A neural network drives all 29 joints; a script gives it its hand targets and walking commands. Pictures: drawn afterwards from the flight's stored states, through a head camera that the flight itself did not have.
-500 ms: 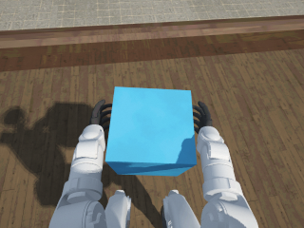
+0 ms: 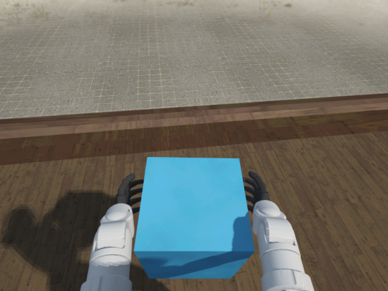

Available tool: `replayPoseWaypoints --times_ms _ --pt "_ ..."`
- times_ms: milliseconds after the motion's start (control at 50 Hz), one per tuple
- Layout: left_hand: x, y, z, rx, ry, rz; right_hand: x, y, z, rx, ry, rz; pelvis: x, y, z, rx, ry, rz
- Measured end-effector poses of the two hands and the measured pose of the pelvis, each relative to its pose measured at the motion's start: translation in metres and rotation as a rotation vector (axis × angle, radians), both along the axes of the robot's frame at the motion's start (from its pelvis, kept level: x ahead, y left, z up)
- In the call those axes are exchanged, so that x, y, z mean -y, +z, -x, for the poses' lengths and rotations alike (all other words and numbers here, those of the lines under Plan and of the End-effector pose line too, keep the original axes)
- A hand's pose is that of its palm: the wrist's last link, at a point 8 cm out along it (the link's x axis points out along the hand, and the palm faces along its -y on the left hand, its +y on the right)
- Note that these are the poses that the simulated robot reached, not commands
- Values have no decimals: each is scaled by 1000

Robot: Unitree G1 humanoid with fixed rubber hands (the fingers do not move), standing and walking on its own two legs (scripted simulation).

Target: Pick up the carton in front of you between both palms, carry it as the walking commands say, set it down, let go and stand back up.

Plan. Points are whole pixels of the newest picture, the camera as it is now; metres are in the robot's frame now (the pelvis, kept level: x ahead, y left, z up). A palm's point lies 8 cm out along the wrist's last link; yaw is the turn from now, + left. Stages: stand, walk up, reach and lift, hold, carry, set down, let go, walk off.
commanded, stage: reach and lift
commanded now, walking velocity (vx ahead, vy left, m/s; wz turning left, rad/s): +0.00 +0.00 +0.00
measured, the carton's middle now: (191, 221) +0.30 +0.00 -0.06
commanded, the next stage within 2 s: hold in 1.08 s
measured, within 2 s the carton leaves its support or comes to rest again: neither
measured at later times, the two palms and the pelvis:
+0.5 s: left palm (120, 205) +0.29 +0.15 +0.04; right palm (263, 202) +0.30 -0.15 +0.04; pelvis -0.01 +0.00 +0.01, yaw +0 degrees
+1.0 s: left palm (120, 201) +0.30 +0.15 +0.05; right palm (264, 198) +0.30 -0.15 +0.05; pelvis +0.01 +0.00 +0.02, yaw +0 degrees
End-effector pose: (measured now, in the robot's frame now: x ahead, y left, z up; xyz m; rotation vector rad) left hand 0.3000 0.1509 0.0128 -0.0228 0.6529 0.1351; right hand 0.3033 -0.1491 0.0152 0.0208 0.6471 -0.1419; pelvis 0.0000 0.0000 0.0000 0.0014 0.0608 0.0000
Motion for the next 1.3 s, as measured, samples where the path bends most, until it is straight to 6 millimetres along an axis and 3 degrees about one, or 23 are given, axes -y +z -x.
replayPoseWaypoints --times_ms 140,380,860,1300 --pt "0 21 8 -12 -14 -19 0 22 7 -12 18 19 1 8 2 98 1 1" --pt "-1 22 10 -21 -11 -12 -1 22 10 -21 12 14 -1 9 13 137 -1 1" --pt "-1 33 2 -24 -38 -47 -1 33 2 -24 36 49 -2 16 -9 149 -5 0" --pt "3 53 14 2 -44 -47 3 53 16 3 27 46 0 17 -4 195 -1 1"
